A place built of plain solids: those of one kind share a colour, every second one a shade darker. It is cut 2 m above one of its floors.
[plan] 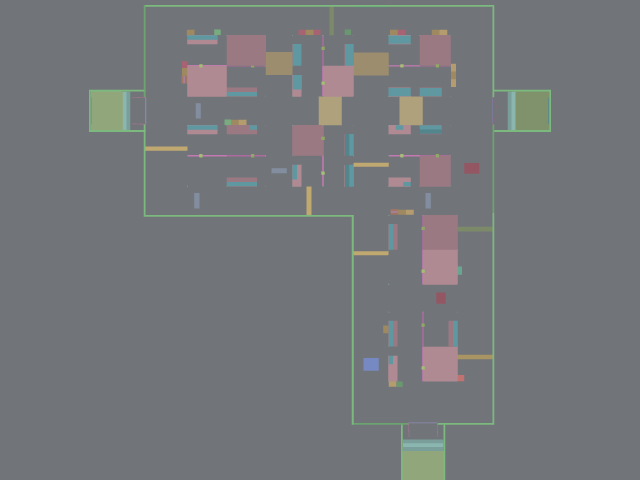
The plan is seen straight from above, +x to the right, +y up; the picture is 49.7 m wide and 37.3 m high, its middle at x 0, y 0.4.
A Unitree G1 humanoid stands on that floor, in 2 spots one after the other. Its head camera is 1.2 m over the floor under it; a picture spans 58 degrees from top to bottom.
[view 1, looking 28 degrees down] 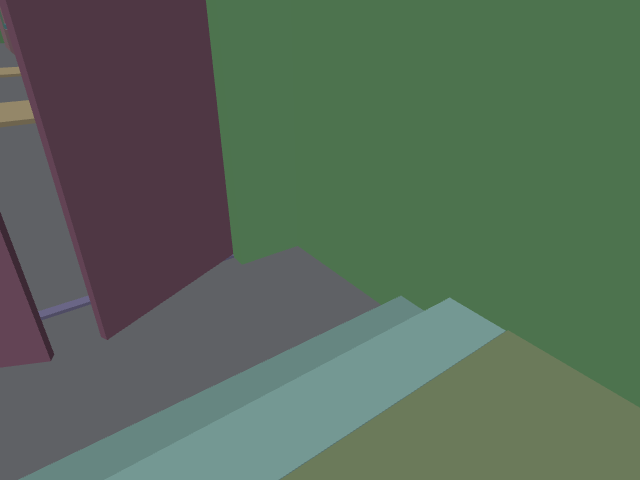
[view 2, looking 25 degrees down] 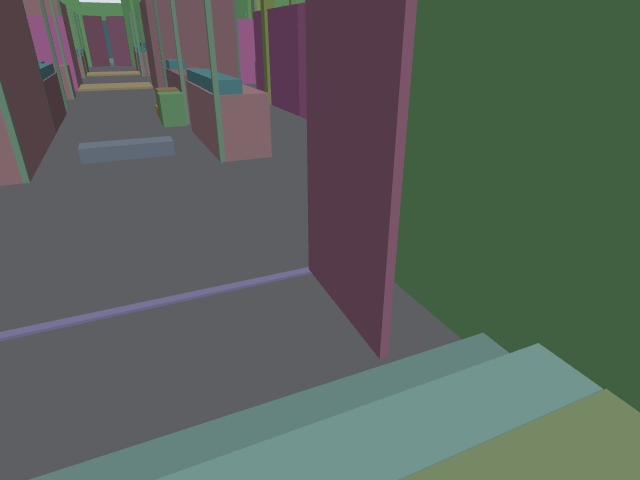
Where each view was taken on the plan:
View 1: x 15.88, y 10.44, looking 144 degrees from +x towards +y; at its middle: wall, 2.88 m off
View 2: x -16.04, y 10.44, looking -24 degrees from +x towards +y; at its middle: leaf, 2.75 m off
